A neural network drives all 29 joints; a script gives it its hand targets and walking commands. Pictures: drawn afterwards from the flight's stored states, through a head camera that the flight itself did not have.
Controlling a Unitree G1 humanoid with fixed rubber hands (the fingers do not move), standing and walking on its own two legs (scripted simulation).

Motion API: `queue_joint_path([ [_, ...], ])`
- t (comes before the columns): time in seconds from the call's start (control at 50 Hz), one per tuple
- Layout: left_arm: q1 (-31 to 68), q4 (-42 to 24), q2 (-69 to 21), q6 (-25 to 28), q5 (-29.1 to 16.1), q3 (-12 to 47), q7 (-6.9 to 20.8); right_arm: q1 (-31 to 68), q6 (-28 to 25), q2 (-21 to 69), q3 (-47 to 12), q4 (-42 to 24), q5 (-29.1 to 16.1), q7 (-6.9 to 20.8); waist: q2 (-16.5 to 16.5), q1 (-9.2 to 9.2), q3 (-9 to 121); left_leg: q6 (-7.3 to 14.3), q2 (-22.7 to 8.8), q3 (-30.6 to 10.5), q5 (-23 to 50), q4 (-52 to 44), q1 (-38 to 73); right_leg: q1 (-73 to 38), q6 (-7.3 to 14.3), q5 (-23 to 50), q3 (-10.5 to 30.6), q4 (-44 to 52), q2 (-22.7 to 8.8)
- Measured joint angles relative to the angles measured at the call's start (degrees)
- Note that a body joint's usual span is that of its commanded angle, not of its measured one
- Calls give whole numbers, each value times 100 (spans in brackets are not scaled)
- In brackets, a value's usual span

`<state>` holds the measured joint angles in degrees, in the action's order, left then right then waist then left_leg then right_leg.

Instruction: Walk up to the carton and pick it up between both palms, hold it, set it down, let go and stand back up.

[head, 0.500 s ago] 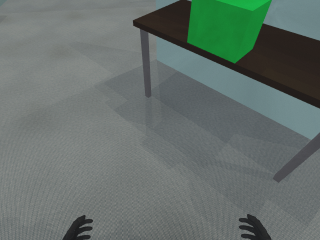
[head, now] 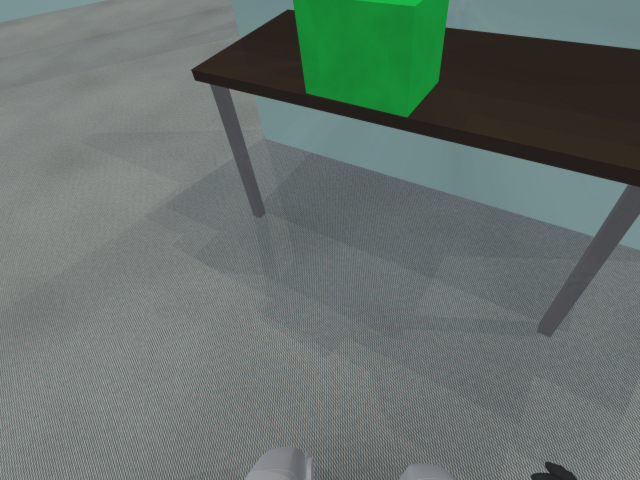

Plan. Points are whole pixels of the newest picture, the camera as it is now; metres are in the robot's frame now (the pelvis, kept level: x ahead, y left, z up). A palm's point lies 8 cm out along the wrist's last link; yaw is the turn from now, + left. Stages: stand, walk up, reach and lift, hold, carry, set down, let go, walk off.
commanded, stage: walk up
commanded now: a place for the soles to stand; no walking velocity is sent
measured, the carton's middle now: (371, 41) +1.05 -0.09 +0.07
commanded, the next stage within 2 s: none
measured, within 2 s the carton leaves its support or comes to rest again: neither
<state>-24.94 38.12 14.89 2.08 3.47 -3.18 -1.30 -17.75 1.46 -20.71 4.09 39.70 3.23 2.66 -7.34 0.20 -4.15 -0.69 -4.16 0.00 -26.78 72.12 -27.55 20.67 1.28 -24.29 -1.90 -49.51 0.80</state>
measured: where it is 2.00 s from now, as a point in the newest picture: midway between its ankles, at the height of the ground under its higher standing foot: (298, 359)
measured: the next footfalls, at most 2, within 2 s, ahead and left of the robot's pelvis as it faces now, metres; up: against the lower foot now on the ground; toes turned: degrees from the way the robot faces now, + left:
left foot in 0.24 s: +0.27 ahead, +0.20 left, +0.00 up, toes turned +0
right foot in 0.54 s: +0.27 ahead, -0.05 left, +0.00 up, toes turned -17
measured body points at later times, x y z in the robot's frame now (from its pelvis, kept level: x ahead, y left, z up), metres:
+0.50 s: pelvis +0.16 +0.08 +0.01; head +0.17 +0.07 +0.46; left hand +0.35 +0.31 -0.08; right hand +0.19 -0.21 -0.11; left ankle +0.23 +0.20 -0.69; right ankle +0.20 -0.03 -0.67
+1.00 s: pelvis +0.36 +0.16 -0.02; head +0.37 +0.14 +0.43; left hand +0.53 +0.40 -0.11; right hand +0.40 -0.13 -0.12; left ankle +0.48 +0.24 -0.69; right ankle +0.28 +0.01 -0.63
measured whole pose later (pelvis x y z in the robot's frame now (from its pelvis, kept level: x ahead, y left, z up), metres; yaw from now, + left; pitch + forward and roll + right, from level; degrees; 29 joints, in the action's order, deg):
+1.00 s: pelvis +0.36 +0.16 -0.02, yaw -21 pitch -5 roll +1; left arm -21.1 37.0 17.2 -0.2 1.8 -3.0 -2.1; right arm -14.1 -0.9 -15.0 0.7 35.1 2.3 1.9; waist -0.4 0.3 -6.7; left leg 0.9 -5.6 9.0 -22.0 54.2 -26.8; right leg 27.3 0.8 -31.8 7.4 -77.8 -2.0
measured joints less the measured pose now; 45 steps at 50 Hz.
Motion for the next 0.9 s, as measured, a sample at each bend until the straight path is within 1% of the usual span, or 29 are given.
queue_joint_path([
  [0.06, -51, 97, -69, 71, 45, 104, -56, 113, 15, 44, -26, -115, -17, 79, -116, 40, -37, -77, -91, 3, 346, -351, -380, -277, -71, -24, 42, 210, 12],
  [0.12, -73, 123, -87, 122, 40, 149, -56, 208, 10, 171, -69, -249, -60, 132, -109, 105, -38, -64, -171, -28, 551, -979, -580, -506, -132, -123, 137, 345, -34],
  [0.18, -70, 112, -49, 119, 28, 145, -35, 269, -49, 316, -103, -381, -78, 162, -8, 191, -15, 0, -200, -69, 771, -1663, -570, -686, -231, -318, 276, 348, -138],
  [0.24, -95, 60, 30, 42, 11, 107, 6, 261, -185, 431, -116, -540, -93, 162, 197, 258, 37, 102, -117, 30, 939, -2458, -179, -794, -332, -682, 506, 113, -326],
  [0.26, -114, 30, 69, 0, 5, 88, 22, 257, -265, 469, -123, -599, -88, 144, 337, 239, 39, 57, -26, 142, 1211, -2514, -90, -767, -271, -881, 646, -110, -429],
  [0.28, -111, 8, 95, -50, -41, 72, 38, 256, -339, 496, -147, -643, -51, 116, 455, 214, 53, 22, 22, 268, 1182, -2310, -127, -617, -186, -979, 807, -530, -449],
  [0.3, -87, -13, 119, -99, -69, 65, 45, 258, -386, 518, -188, -650, -37, 73, 545, 179, 68, 15, 31, 381, 1024, -2127, -143, -392, -129, -952, 941, -1107, -375],
  [0.32, -35, -32, 150, -143, -70, 59, 50, 259, -401, 549, -230, -620, -43, 16, 637, 137, 66, 31, 36, 483, 869, -2041, -98, -149, -93, -835, 993, -1712, -293],
  [0.36, 138, -75, 209, -219, -70, 42, 63, 246, -381, 605, -278, -506, -45, -100, 805, 49, 24, 98, 32, 664, 680, -2070, 91, 325, -61, -524, 813, -2620, -246],
  [0.38, 232, -107, 227, -244, -78, 26, 76, 228, -369, 620, -286, -429, -36, -146, 869, 3, 3, 135, 14, 751, 705, -2152, 207, 522, -64, -451, 667, -2815, -255],
  [0.42, 408, -191, 231, -261, -118, -18, 121, 175, -357, 622, -284, -248, -25, -204, 971, -72, -23, 135, -18, 927, 627, -2328, 450, 782, -77, -512, 435, -2648, -297],
  [0.48, 625, -354, 150, -212, -184, -64, 181, 61, -335, 507, -250, -31, -26, -230, 966, -178, -39, 141, -102, 1177, 537, -2595, 778, 863, -37, -708, 189, -1500, -347],
  [0.52, 705, -464, 79, -108, -205, -79, 202, -41, -280, 370, -218, 69, -42, -222, 860, -242, -47, 142, -206, 1291, 401, -2602, 933, 656, 76, -293, 57, -436, -312],
  [0.54, 700, -531, 61, -36, -203, -89, 202, -117, -226, 302, -204, 98, -44, -213, 791, -256, -32, 164, -282, 1311, 149, -2435, 946, 498, 142, 14, 46, 10, -239],
  [0.56, 692, -588, 57, 26, -180, -87, 175, -198, -150, 246, -186, 109, -48, -198, 714, -247, -20, 168, -323, 1228, -277, -2087, 868, 475, 157, 309, 48, 27, -167],
  [0.58, 685, -613, 57, 59, -145, -58, 115, -271, -47, 198, -168, 98, -56, -174, 635, -229, -17, 147, -260, 979, -508, -1608, 709, 468, 141, 346, 42, -80, -120],
  [0.62, 662, -542, 29, 58, -77, 30, -51, -335, 145, 96, -143, 50, -50, -103, 427, -204, -57, 65, -99, 479, -360, -641, 328, 327, 85, 185, 8, -155, -59],
  [0.64, 633, -481, 16, 50, -44, 71, -119, -323, 200, 61, -138, 23, -27, -73, 329, -193, -84, 14, -70, 349, -179, -302, 144, 232, 58, 109, 3, -131, -44],
  [0.68, 553, -350, -9, 57, 5, 135, -192, -256, 223, 32, -128, -49, 17, -25, 169, -159, -134, -86, -100, 239, 85, -24, -169, 37, -20, 27, 15, -29, -51],
  [0.72, 468, -231, -16, 92, 28, 176, -210, -158, 205, 57, -121, -163, 5, 31, 67, -116, -175, -141, -177, 176, 211, -133, -410, -141, -118, -31, 52, 81, -92],
  [0.76, 395, -151, 7, 122, 34, 192, -203, -36, 173, 127, -130, -297, -41, 83, 39, -55, -209, -131, -263, 129, 283, -496, -571, -279, -211, -117, 119, 140, -165],
  [0.82, 313, -108, 89, 110, 33, 168, -171, 151, 82, 262, -154, -492, -104, 147, 104, 68, -236, -39, -342, 95, 476, -1335, -599, -412, -368, -330, 268, 87, -334],
  [0.86, 260, -102, 161, 57, 15, 127, -133, 229, -24, 347, -157, -603, -130, 178, 222, 142, -221, 58, -313, 196, 712, -2030, -366, -460, -444, -577, 420, -95, -501],
  [0.88, 220, -103, 192, 21, 4, 106, -112, 244, -106, 372, -150, -650, -124, 180, 294, 154, -202, 86, -251, 294, 991, -2316, -203, -457, -428, -751, 525, -266, -596],
  [0.9, 203, -98, 221, -19, -11, 75, -92, 279, -190, 412, -148, -662, -101, 164, 415, 156, -214, 70, -168, 435, 1136, -2187, -182, -377, -305, -881, 710, -575, -688],
])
